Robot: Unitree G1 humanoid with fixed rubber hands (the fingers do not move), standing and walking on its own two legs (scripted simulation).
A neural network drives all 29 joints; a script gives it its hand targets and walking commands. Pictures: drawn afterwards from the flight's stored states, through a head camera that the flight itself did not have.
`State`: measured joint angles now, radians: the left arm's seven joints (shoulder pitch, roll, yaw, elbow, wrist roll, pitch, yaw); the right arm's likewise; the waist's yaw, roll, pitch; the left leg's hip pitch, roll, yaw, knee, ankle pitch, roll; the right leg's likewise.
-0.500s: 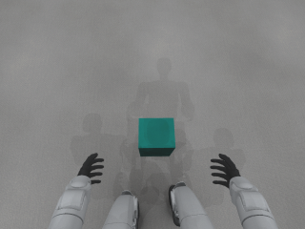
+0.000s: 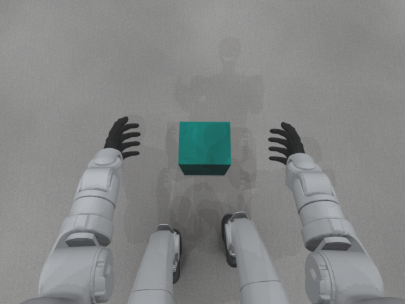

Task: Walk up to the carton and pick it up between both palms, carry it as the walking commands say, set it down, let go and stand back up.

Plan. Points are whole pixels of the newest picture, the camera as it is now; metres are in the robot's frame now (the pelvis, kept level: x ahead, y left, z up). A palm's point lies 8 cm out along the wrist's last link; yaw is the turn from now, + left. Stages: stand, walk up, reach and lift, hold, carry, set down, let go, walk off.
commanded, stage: reach and lift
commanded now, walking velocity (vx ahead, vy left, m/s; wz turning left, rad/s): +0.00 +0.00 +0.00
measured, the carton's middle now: (204, 151) +0.49 -0.03 -0.55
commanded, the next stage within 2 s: none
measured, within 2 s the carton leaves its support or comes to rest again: neither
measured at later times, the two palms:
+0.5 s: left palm (128, 108) +0.51 +0.15 -0.13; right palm (286, 107) +0.48 -0.22 -0.13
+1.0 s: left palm (146, 123) +0.51 +0.14 -0.25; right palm (273, 122) +0.49 -0.22 -0.25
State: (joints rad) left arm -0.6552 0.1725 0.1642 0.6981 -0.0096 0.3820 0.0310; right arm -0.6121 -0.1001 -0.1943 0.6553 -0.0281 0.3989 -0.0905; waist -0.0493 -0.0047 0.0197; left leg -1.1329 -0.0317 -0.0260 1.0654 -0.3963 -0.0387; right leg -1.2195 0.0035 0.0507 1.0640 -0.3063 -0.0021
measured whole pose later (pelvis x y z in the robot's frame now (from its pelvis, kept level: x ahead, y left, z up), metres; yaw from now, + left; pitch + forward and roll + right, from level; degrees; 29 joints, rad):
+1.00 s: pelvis +0.00 +0.00 -0.10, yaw +2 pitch +51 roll +3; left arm -1.12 0.15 0.28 0.81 0.05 0.11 0.12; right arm -1.09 -0.21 -0.37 0.83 -0.06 0.09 -0.03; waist -0.06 0.00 -0.05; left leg -1.82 -0.06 -0.05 1.41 -0.47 -0.04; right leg -1.90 0.03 0.07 1.38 -0.37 0.01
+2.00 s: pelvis -0.05 +0.01 -0.30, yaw +2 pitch +31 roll +1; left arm -1.53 0.33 0.04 1.07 -0.21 0.09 0.17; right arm -1.51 -0.38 -0.14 1.14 0.22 0.05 -0.09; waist -0.07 0.03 0.52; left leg -2.11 -0.12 -0.05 2.22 -0.65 -0.09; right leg -2.19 0.02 0.05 2.16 -0.51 0.03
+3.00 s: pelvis -0.04 +0.01 -0.32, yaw +4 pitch +33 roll +1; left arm -1.51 0.17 0.22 1.05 -0.05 0.17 0.18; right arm -1.48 -0.29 -0.27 1.11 0.03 0.16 -0.04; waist -0.10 0.03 0.43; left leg -2.18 -0.15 -0.04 2.26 -0.65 -0.08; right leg -2.24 0.01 0.06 2.21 -0.54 0.05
